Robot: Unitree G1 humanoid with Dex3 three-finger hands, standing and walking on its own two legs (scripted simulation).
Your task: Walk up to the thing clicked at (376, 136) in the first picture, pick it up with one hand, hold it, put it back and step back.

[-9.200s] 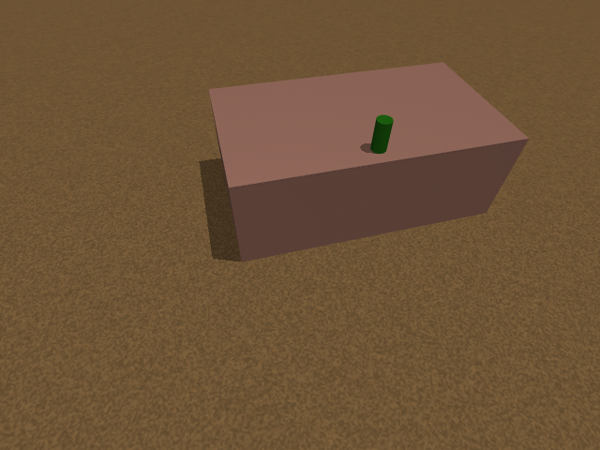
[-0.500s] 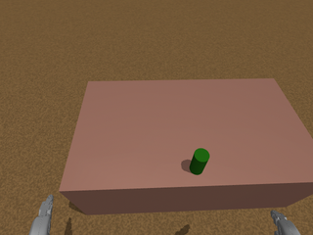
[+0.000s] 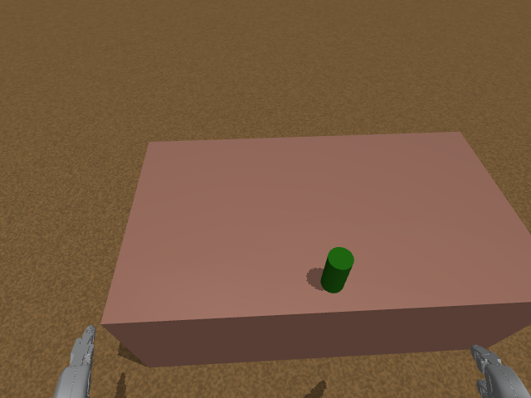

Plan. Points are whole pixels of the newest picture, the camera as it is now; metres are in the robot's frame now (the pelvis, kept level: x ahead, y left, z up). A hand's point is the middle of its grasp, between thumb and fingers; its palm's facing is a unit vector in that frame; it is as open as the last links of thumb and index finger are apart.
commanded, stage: go down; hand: right
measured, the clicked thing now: (336, 271) +0.45 -0.17 -0.25
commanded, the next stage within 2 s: approach in 1.34 s
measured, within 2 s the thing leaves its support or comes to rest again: neither
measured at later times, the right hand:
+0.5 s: hand (472, 289) +0.30 -0.32 -0.01, palm faces +0.15 +0.98 -0.16, open 17.6 cm
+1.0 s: hand (481, 257) +0.34 -0.34 +0.01, palm faces +0.15 +0.98 -0.11, open 17.7 cm
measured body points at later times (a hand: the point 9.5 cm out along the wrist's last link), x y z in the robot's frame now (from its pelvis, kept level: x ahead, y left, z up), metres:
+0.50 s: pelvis -0.01 +0.00 +0.01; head +0.04 -0.02 +0.45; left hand +0.13 +0.27 -0.05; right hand +0.29 -0.37 +0.00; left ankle +0.00 +0.13 -0.69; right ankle +0.01 -0.13 -0.69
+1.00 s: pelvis +0.00 -0.01 +0.01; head +0.06 -0.03 +0.45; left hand +0.14 +0.27 -0.05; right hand +0.33 -0.39 +0.03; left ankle +0.00 +0.13 -0.69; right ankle +0.01 -0.13 -0.69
